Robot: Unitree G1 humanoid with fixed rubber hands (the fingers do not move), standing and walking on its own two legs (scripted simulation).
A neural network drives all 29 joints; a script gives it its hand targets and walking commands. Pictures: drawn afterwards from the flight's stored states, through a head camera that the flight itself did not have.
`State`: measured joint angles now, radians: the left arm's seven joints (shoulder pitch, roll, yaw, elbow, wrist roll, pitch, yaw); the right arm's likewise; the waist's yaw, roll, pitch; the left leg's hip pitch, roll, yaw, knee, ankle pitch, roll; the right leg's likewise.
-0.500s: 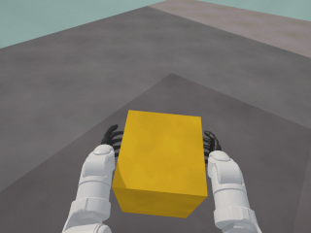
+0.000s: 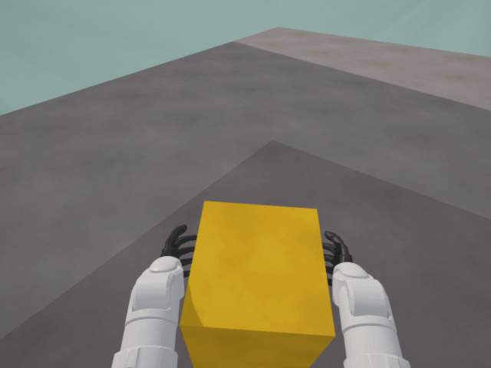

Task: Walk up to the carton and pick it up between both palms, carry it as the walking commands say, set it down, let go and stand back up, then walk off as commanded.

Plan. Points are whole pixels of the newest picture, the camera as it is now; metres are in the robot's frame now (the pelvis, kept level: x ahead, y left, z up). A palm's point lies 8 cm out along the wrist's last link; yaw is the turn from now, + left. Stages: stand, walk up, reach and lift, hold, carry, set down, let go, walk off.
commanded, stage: carry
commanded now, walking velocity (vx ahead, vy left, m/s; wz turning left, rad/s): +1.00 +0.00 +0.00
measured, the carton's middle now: (253, 292) +0.28 +0.01 -0.01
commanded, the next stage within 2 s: none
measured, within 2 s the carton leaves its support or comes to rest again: neither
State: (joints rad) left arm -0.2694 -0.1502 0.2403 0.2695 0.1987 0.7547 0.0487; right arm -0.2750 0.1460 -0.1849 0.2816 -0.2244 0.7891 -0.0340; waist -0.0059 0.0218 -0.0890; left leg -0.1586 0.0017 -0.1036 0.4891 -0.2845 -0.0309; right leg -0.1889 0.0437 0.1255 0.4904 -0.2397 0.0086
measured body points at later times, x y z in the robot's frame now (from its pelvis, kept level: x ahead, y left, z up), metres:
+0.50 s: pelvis +0.21 -0.01 +0.01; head +0.20 -0.01 +0.46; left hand +0.52 +0.10 +0.07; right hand +0.47 -0.19 +0.06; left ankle +0.17 +0.09 -0.74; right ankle +0.12 -0.10 -0.70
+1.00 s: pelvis +0.62 -0.05 -0.05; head +0.59 -0.07 +0.40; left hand +0.92 +0.08 +0.05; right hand +0.89 -0.22 +0.03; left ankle +0.80 +0.02 -0.74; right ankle +0.31 -0.15 -0.68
